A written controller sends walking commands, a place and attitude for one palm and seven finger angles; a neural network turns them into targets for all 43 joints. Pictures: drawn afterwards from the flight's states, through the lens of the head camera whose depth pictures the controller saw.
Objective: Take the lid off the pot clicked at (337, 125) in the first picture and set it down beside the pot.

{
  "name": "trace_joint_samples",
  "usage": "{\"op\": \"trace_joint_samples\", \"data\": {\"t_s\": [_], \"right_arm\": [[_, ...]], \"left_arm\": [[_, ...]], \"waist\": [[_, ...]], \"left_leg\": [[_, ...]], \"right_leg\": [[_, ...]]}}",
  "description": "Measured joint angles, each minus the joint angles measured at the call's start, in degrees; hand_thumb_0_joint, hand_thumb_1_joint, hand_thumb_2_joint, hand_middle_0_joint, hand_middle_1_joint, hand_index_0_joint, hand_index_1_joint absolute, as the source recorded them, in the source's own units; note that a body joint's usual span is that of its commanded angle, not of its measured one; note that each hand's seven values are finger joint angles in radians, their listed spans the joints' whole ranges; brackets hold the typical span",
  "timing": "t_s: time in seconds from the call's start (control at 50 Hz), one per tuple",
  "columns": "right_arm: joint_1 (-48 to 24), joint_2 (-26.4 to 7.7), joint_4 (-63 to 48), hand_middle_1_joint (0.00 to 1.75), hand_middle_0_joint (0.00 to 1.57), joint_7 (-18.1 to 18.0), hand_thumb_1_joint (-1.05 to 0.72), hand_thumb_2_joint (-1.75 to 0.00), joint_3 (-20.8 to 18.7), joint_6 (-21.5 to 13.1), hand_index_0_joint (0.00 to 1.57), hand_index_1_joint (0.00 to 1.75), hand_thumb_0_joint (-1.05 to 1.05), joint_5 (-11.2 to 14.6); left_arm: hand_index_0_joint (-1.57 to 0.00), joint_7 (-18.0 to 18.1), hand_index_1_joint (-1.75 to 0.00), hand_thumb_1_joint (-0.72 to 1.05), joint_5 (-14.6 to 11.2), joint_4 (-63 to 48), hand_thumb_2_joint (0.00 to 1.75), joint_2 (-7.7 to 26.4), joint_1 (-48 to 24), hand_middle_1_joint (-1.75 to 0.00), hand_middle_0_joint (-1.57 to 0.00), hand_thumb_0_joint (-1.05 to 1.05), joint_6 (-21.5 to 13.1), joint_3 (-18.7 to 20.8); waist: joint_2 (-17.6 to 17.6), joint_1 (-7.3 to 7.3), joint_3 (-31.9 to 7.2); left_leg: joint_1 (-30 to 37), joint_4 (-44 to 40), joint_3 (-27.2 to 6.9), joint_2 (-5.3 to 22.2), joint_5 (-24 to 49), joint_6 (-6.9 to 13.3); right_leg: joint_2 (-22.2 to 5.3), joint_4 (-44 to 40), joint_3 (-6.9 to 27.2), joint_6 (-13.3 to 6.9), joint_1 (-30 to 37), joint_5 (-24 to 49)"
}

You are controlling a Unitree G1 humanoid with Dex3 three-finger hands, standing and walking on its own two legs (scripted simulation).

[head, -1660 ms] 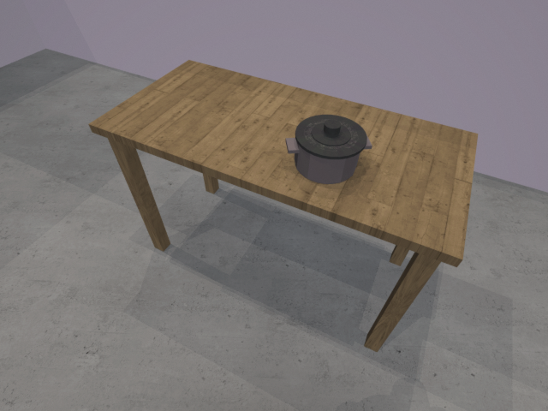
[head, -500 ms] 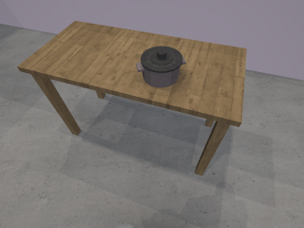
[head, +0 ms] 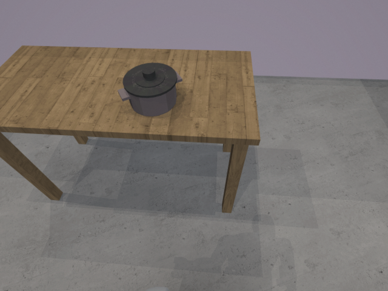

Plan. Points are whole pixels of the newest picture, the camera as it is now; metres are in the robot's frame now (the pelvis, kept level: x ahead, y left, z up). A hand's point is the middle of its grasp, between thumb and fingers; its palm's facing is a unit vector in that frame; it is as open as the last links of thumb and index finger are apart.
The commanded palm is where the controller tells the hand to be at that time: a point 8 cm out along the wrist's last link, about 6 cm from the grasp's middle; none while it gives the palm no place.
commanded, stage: take the last steps up to it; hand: left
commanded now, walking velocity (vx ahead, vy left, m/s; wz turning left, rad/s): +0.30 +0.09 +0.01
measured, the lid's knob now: (148, 72) +0.73 +0.19 +0.02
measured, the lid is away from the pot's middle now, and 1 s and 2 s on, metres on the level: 0.00 0.00 0.00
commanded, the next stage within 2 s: come to a stop and stand still in 0.56 s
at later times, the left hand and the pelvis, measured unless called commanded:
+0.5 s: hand (112, 267) +0.19 +0.22 -0.15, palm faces -0.02 -0.98 -0.18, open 7.4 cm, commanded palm none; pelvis +0.11 +0.04 +0.01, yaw -1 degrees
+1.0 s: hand (108, 246) +0.25 +0.25 -0.18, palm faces +0.04 -0.97 -0.23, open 7.3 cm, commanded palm none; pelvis +0.22 +0.06 +0.00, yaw -1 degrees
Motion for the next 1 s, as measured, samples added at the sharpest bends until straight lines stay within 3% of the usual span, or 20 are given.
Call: {"op": "trace_joint_samples", "data": {"t_s": [0.08,0.2,0.24,0.28,0.32,0.36,0.42,0.48,0.58,0.62,0.66,0.72,0.8,0.88,0.9,0.94,1.0], "right_arm": [[2.15,0.11,1.43,0.3,0.2,1.07,-0.91,-0.9,-0.3,-0.74,0.19,0.29,0.01,-0.14],[5.2,1.48,1.7,0.3,0.2,1.76,-0.91,-0.9,-0.25,-2.47,0.19,0.29,0.01,-0.02],[6.32,1.83,1.49,0.3,0.2,1.36,-0.91,-0.9,-0.13,-3.6,0.19,0.29,0.01,-0.37],[7.27,2.67,1.57,0.3,0.2,0.97,-0.91,-0.9,0.12,-3.99,0.19,0.29,0.01,-0.68],[8.66,3.76,2.18,0.3,0.2,0.57,-0.91,-0.9,0.56,-4.31,0.19,0.29,0.01,-0.71],[10.01,4.9,3.33,0.3,0.2,0.19,-0.91,-0.9,1.23,-4.77,0.19,0.29,0.0,-0.48],[11.38,6.27,5.01,0.3,0.2,-0.09,-0.91,-0.9,2.07,-5.37,0.19,0.3,0.0,-0.18],[11.8,7.27,6.06,0.3,0.2,-0.1,-0.91,-0.9,2.5,-5.55,0.2,0.3,0.01,-0.18],[11.76,7.8,7.12,0.3,0.2,0.03,-0.9,-0.9,2.38,-5.34,0.2,0.3,0.01,-0.14],[11.95,7.81,7.47,0.3,0.21,0.2,-0.9,-0.9,2.13,-5.11,0.2,0.3,0.01,0.3],[10.22,7.0,7.75,0.3,0.21,0.24,-0.9,-0.9,1.58,-3.96,0.2,0.3,0.01,0.36],[6.98,5.56,6.98,0.3,0.2,0.19,-0.91,-0.9,0.7,-2.71,0.2,0.3,0.01,0.1],[2.68,4.48,4.21,0.3,0.2,-0.02,-0.91,-0.9,0.09,-2.07,0.19,0.29,0.01,0.44],[-0.53,3.17,2.04,0.3,0.2,-0.04,-0.92,-0.9,-0.48,-1.93,0.19,0.29,0.01,0.7],[-0.87,2.76,1.49,0.3,0.2,0.05,-0.92,-0.9,-0.52,-2.1,0.19,0.29,0.01,0.68],[-1.59,2.6,0.94,0.3,0.2,0.01,-0.92,-0.9,-0.54,-2.22,0.19,0.29,0.01,0.38],[-2.95,3.62,0.58,0.3,0.2,-0.33,-0.92,-0.9,0.44,-2.01,0.19,0.29,0.01,-0.06]], "left_arm": [[-0.2,0.05,-0.3,0.91,0.3,1.56,0.9,-1.46,2.06,-0.3,-0.2,0.0,-0.59,-0.44],[-0.21,-0.49,-0.3,0.9,0.29,4.26,0.9,-1.61,4.93,-0.3,-0.21,0.0,-0.58,-0.25],[-0.21,-0.65,-0.3,0.9,0.1,4.87,0.9,-1.41,5.51,-0.3,-0.21,0.0,0.1,0.11],[-0.21,-0.69,-0.3,0.9,0.33,5.7,0.9,-1.02,5.41,-0.3,-0.21,0.0,0.89,0.45],[-0.2,-0.94,-0.3,0.91,0.61,6.27,0.9,-0.54,4.69,-0.3,-0.2,0.01,0.84,0.71],[-0.2,-1.23,-0.3,0.91,0.65,6.1,0.9,-0.21,3.57,-0.3,-0.2,0.01,0.33,0.83],[-0.2,-1.27,-0.3,0.91,0.41,5.07,0.9,-0.38,1.67,-0.3,-0.2,0.01,-0.19,0.68],[-0.2,-1.11,-0.3,0.91,0.25,4.07,0.9,-0.9,-0.34,-0.3,-0.2,0.01,-0.41,0.34],[-0.2,-0.89,-0.3,0.91,0.28,2.77,0.9,-2.18,-2.83,-0.3,-0.2,0.0,-1.31,-0.13],[-0.2,-0.73,-0.3,0.91,0.38,2.21,0.9,-2.54,-3.13,-0.3,-0.2,0.0,-2.8,-0.23],[-0.2,-0.27,-0.3,0.91,0.01,2.17,0.9,-3.61,-3.21,-0.3,-0.2,0.0,-3.61,-0.44],[-0.21,1.31,-0.3,0.92,-0.53,2.47,0.9,-4.77,-1.51,-0.3,-0.2,-0.01,-3.79,0.16],[-0.21,2.26,-0.3,0.95,0.19,3.46,0.9,-2.93,0.17,-0.3,-0.21,-0.02,-2.62,0.49],[-0.21,1.95,-0.3,0.94,0.34,4.77,0.9,-1.42,1.56,-0.3,-0.2,-0.02,-0.88,0.11],[-0.21,1.89,-0.3,0.94,0.27,4.93,0.9,-1.21,2.06,-0.3,-0.2,-0.01,-0.46,0.06],[-0.21,1.94,-0.3,0.93,0.01,5.38,0.9,-0.53,2.49,-0.3,-0.2,-0.01,0.59,0.03],[-0.2,2.33,-0.3,0.92,-0.01,5.99,0.9,0.73,2.26,-0.3,-0.2,0.0,1.59,0.06]], "waist": [[-1.34,-0.18,-1.03],[-3.98,-0.23,-2.6],[-4.29,-0.52,-3.02],[-4.85,-0.95,-3.28],[-5.22,-1.45,-3.59],[-5.47,-1.3,-3.66],[-4.96,-0.86,-3.42],[-4.25,-1.17,-2.74],[-3.05,-2.13,-1.41],[-2.73,-1.96,-1.24],[-1.21,-1.82,-0.51],[-0.52,-1.2,-0.88],[-1.8,-0.32,-1.87],[-3.18,0.67,-1.63],[-3.1,0.89,-1.6],[-3.62,1.04,-1.66],[-5.23,1.51,-1.2]], "left_leg": [[-1.3,0.09,1.52,-0.53,2.58,0.06],[4.47,-16.16,3.22,-1.23,8.0,0.54],[5.78,-19.3,3.23,-1.65,11.28,2.25],[6.03,-18.25,3.99,-2.12,10.84,3.68],[8.06,-21.04,4.22,-2.85,10.75,4.19],[10.81,-25.5,4.33,-3.59,12.27,3.93],[14.35,-30.75,4.37,-4.19,13.71,4.23],[16.8,-32.99,4.35,-4.48,13.42,4.08],[18.63,-28.84,4.58,-4.26,8.25,2.97],[15.71,-19.29,4.36,-3.59,3.4,2.67],[9.25,-3.45,2.42,-2.56,-1.31,2.5],[0.62,8.84,1.2,-1.32,1.05,1.74],[-3.59,1.21,1.32,-0.06,5.31,-0.12],[-0.62,-12.72,1.65,-0.49,12.35,-0.91],[1.03,-16.58,1.71,-0.38,16.54,-0.72],[2.0,-17.28,1.74,-0.82,14.94,1.76],[2.52,-17.98,2.07,-1.67,14.61,2.8]], "right_leg": [[-0.54,-4.42,1.01,0.09,3.15,1.45],[-1.89,-4.55,1.7,1.53,5.53,-0.66],[-2.2,1.83,1.36,0.98,3.29,-5.63],[-2.4,14.37,0.71,-0.11,-1.69,-10.29],[-3.07,24.97,-0.44,-0.54,-6.73,-8.13],[-4.18,29.13,-1.56,0.0,-10.36,-4.13],[-5.57,26.28,-3.2,1.12,-13.17,-1.52],[-6.19,17.96,-4.44,1.48,-13.24,-1.21],[-4.98,3.59,-5.96,0.8,-8.39,2.87],[-4.52,1.2,-6.1,-0.58,-6.01,5.41],[-3.83,3.1,-7.28,-1.2,-5.21,3.11],[-3.15,-0.34,-7.88,-0.8,-2.08,2.9],[-3.35,-4.2,-7.22,-0.29,0.45,3.95],[-4.16,-2.05,-6.02,1.08,1.24,1.8],[-4.1,-0.44,-5.87,1.53,1.12,0.66],[-4.35,3.39,-5.45,2.19,0.18,-3.16],[-3.13,14.16,-2.26,2.31,-2.83,-12.32]]}}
